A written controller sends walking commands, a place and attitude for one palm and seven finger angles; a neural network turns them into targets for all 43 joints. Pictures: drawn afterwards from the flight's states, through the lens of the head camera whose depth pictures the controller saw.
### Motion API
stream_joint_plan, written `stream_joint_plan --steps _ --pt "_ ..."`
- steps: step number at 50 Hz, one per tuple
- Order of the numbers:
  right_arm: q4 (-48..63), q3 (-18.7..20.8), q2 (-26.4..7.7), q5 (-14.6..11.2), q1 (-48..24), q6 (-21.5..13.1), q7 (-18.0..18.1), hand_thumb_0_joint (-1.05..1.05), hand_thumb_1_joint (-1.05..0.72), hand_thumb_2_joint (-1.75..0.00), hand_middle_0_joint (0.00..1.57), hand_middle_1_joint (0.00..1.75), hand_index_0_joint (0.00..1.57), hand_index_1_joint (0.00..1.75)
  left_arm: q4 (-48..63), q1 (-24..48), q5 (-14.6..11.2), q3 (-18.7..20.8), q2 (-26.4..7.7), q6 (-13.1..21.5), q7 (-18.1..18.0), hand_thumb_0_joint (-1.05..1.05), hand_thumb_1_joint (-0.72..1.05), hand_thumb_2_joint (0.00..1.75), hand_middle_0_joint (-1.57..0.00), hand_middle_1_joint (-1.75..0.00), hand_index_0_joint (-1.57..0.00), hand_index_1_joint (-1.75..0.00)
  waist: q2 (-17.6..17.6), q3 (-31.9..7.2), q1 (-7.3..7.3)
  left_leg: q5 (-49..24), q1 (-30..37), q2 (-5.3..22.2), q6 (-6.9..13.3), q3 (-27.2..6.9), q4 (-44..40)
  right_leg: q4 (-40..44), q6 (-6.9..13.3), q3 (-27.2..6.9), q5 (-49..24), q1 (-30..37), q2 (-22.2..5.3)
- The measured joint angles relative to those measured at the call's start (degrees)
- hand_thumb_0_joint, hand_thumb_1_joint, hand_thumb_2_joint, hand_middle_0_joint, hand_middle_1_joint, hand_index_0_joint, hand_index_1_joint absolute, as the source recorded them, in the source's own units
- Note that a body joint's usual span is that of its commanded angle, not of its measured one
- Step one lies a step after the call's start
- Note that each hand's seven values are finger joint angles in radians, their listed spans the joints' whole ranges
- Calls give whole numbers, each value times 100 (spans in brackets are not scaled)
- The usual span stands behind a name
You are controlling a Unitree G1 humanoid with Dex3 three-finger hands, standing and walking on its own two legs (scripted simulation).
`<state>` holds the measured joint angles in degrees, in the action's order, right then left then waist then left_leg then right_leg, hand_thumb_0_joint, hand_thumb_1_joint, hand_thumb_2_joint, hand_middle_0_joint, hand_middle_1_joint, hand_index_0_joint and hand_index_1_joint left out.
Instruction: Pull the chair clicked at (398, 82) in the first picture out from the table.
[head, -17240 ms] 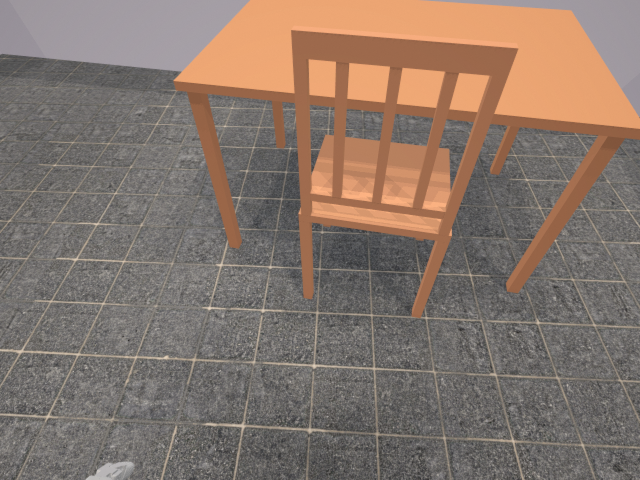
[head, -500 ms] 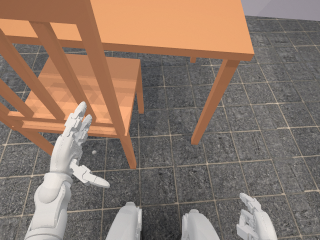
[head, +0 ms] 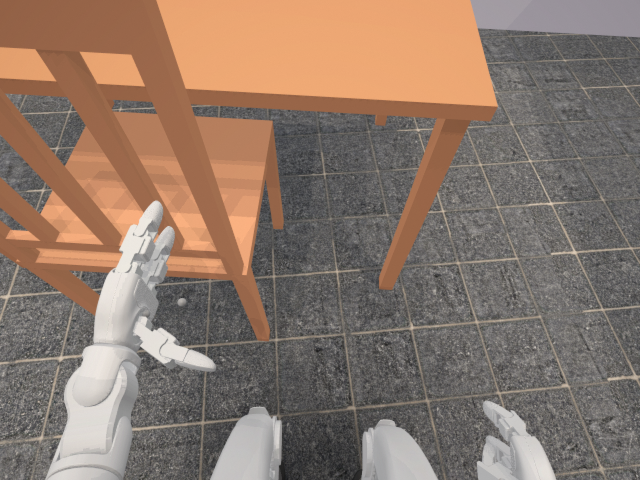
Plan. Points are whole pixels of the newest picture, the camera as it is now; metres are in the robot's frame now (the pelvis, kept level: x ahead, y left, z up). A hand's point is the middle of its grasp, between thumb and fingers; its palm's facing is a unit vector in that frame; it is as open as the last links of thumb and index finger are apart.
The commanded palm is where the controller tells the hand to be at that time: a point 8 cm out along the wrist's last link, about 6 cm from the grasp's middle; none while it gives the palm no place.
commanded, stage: aim the fingers beside a spindle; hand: left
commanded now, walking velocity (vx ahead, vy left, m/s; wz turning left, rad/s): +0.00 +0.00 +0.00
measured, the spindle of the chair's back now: (51, 170) +0.48 +0.37 +0.06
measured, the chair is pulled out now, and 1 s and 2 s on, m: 0.00 0.00 0.00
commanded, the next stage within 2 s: none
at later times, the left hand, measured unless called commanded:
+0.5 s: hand (182, 304) +0.32 +0.18 +0.02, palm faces -0.04 -1.00 -0.05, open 16.9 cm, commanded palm +0.30 +0.23 +0.03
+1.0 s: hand (179, 302) +0.32 +0.18 +0.02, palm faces -0.03 -1.00 -0.05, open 16.9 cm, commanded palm +0.30 +0.23 +0.03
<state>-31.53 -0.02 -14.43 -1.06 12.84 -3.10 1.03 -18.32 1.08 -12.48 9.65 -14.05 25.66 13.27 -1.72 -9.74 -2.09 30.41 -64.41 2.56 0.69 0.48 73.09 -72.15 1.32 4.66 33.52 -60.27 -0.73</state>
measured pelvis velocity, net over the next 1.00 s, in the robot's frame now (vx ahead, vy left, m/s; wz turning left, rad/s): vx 0.00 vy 0.00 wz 0.00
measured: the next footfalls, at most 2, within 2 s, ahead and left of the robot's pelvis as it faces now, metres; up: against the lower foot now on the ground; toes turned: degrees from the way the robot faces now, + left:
none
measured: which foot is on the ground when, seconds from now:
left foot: down 0.00-1.00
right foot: down 0.00-1.00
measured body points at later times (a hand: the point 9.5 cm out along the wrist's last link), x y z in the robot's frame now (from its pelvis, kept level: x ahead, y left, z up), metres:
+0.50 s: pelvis +0.00 +0.00 +0.00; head +0.10 +0.00 +0.43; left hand +0.31 +0.23 +0.03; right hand +0.15 -0.25 -0.11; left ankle +0.04 +0.11 -0.62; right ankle +0.01 -0.11 -0.62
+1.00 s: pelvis +0.00 +0.00 +0.00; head +0.10 +0.01 +0.44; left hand +0.31 +0.23 +0.03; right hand +0.16 -0.25 -0.10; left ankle +0.04 +0.11 -0.62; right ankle +0.01 -0.11 -0.62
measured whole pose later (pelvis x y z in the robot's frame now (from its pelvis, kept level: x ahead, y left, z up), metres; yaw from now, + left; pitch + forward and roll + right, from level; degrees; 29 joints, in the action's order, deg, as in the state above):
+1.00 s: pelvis +0.00 +0.00 +0.00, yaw +0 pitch +22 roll -2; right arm -31.3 -0.2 -14.6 -1.2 12.4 -2.9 1.1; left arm -20.4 2.2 -12.5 9.6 -14.3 25.6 13.0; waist -1.9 -9.8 -2.0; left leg 30.3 -64.6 2.3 0.7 0.1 73.2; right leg -72.1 1.3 4.9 33.4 -60.2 -0.8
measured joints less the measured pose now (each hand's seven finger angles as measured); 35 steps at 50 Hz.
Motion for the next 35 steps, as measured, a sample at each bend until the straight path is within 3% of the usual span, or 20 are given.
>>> stream_joint_plan --steps 13,20,29,35 --pt "46 21 0 10 -174 -52 23 1 -91 -90 20 30 20 30 98 168 39 -111 32 -7 9 -1 -49 30 -6 -8 -6 -8 0 49 1 -12 -71 -4 -25 -41 68 -75 29 35 5 -61 -1" --pt "103 -39 26 -10 -114 49 -2 0 -91 -90 20 30 20 30 -358 281 38 99 -32 -142 -36 -1 -49 30 -7 -8 -6 -8 10 -4 -18 -20 -73 3 -36 -28 59 -92 41 21 7 -82 6" --pt "-45 -21 -17 -2 -73 -46 74 1 -91 -90 20 30 20 30 -91 236 16 -51 -31 65 50 -1 -50 30 -6 -8 -6 -8 -14 52 8 -13 -108 -5 -30 -77 99 -88 35 66 7 -77 5" --pt "-28 -21 -10 -7 -100 -17 52 1 -91 -90 20 30 20 30 -445 583 37 45 -54 -142 11 -1 -50 30 -7 -8 -6 -8 4 30 -65 -14 -196 -1 -22 -47 126 -129 29 34 1 -184 6"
